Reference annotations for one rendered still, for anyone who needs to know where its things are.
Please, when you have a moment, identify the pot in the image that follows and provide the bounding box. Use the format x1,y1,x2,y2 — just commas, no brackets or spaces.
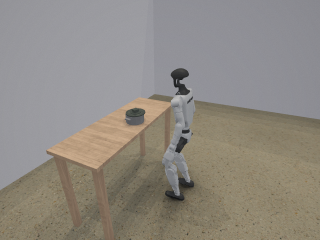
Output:
125,114,144,126

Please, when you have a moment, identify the right robot shin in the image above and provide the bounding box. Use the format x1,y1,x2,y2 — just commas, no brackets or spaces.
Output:
174,153,191,183

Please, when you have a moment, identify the left robot forearm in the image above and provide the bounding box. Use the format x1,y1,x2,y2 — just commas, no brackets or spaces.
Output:
168,123,183,152

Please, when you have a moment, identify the lid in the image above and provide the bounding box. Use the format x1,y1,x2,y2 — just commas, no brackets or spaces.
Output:
125,108,146,117

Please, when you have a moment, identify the table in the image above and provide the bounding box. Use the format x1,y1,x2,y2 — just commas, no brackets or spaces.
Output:
46,97,172,240

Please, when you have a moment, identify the robot left upper arm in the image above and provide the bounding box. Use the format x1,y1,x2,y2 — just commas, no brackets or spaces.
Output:
171,96,185,130

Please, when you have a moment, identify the left robot thigh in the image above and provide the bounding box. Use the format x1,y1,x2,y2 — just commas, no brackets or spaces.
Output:
164,137,185,174

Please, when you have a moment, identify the robot right upper arm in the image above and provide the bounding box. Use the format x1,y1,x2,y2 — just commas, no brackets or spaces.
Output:
187,88,196,113

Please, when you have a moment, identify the left robot hand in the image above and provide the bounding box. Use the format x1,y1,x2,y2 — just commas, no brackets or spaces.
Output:
162,150,174,169

